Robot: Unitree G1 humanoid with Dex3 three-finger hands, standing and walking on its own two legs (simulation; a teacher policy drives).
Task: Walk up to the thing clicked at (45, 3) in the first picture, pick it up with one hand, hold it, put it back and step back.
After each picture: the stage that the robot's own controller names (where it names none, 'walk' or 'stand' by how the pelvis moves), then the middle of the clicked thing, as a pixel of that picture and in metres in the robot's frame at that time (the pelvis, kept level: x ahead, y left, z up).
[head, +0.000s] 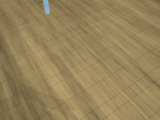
stand; (46, 5) +2.10 +0.55 -0.66
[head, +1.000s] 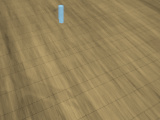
walk; (61, 14) +2.00 +0.26 -0.64
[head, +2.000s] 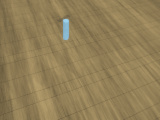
walk; (65, 29) +1.45 +0.16 -0.65
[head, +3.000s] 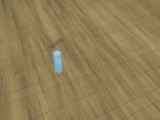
walk; (57, 62) +1.00 +0.22 -0.65
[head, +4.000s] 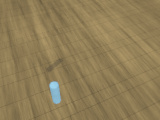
walk; (55, 93) +0.66 +0.20 -0.65
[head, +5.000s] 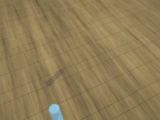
stand; (56, 115) +0.44 +0.21 -0.63
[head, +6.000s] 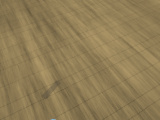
stand; out of the picture +0.37 +0.20 -0.64
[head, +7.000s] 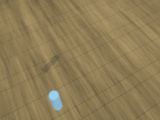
walk; (56, 101) +0.45 +0.19 -0.62
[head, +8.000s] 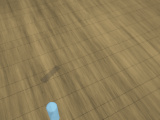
walk; (53, 113) +0.42 +0.19 -0.63
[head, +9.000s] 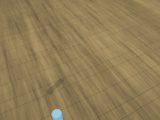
stand; out of the picture +0.49 +0.18 -0.65
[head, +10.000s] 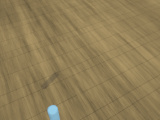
stand; (54, 116) +0.45 +0.20 -0.63
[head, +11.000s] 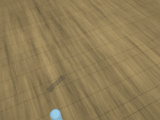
walk; out of the picture +0.44 +0.21 -0.65
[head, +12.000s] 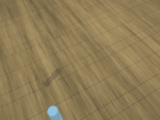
stand; (55, 116) +0.39 +0.24 -0.62
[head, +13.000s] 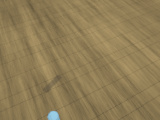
stand; out of the picture +0.42 +0.19 -0.63
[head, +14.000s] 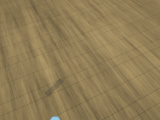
stand; out of the picture +0.39 +0.19 -0.66
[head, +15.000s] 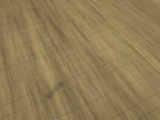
stand; out of the picture +0.38 +0.19 -0.66
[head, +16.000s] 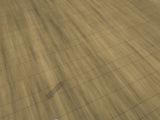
stand; out of the picture +0.38 +0.19 -0.66
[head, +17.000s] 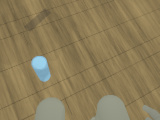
go down; (42, 70) +0.46 +0.18 -0.38
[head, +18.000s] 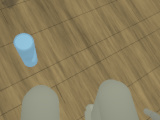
go down; (27, 52) +0.48 +0.19 -0.28
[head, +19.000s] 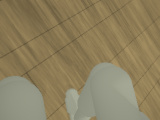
close in; out of the picture +0.48 +0.23 -0.18
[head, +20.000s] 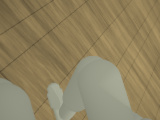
close; out of the picture +0.47 +0.26 -0.17
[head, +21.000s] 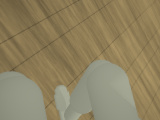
lift; out of the picture +0.42 +0.24 -0.16
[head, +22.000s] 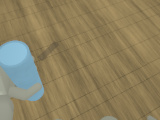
lift; (26, 77) +0.34 +0.18 +0.04
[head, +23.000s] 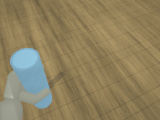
hold; (35, 83) +0.32 +0.16 +0.06
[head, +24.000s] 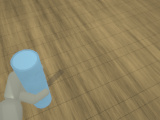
hold; (35, 83) +0.32 +0.16 +0.04
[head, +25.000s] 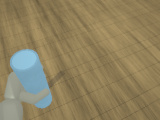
crouch; (35, 83) +0.32 +0.16 +0.05
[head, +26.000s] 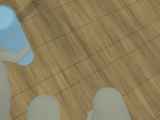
crouch; (14, 42) +0.46 +0.19 -0.04
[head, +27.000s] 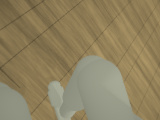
lower; out of the picture +0.47 +0.25 -0.18
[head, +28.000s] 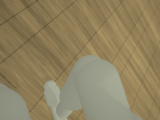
lower; out of the picture +0.48 +0.27 -0.18
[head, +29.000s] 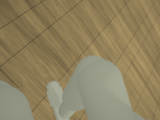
lower; out of the picture +0.47 +0.27 -0.17
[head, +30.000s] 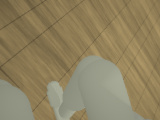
lower; out of the picture +0.46 +0.26 -0.18
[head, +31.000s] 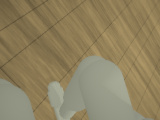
loosen; out of the picture +0.46 +0.26 -0.17
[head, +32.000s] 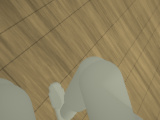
withdraw; out of the picture +0.46 +0.26 -0.18
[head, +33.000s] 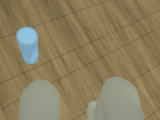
walk; (29, 48) +0.47 +0.20 -0.24
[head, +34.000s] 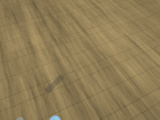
stand; out of the picture +0.39 +0.16 -0.59
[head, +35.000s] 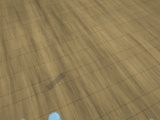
stand; out of the picture +0.40 +0.18 -0.60
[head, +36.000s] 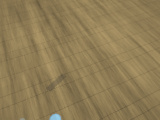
stand; out of the picture +0.39 +0.17 -0.60
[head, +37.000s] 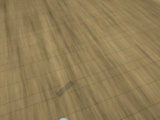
stand; out of the picture +0.41 +0.16 -0.66
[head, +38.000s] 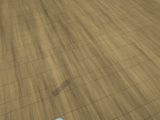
stand; out of the picture +0.40 +0.18 -0.66
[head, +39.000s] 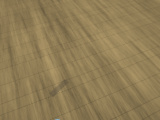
walk; out of the picture +0.38 +0.18 -0.66
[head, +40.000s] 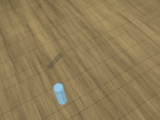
walk; (60, 94) +0.56 +0.20 -0.63
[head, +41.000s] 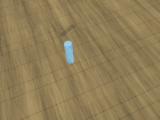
walk; (69, 52) +0.94 +0.17 -0.63
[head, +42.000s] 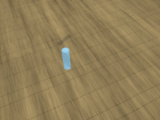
stand; (66, 59) +1.02 +0.18 -0.64
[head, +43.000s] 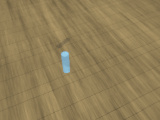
stand; (65, 62) +1.00 +0.17 -0.66
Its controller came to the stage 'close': yes
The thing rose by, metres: 0.69
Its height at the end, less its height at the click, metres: +0.00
